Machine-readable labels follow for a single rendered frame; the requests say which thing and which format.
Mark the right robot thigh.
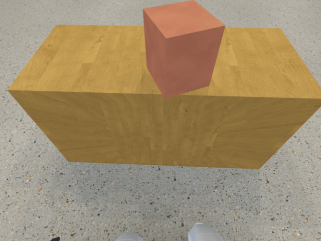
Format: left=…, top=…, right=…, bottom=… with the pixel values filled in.
left=188, top=224, right=223, bottom=241

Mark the pedestal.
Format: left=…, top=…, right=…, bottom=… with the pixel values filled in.
left=7, top=25, right=321, bottom=169

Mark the carton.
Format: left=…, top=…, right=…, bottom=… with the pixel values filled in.
left=143, top=0, right=225, bottom=99

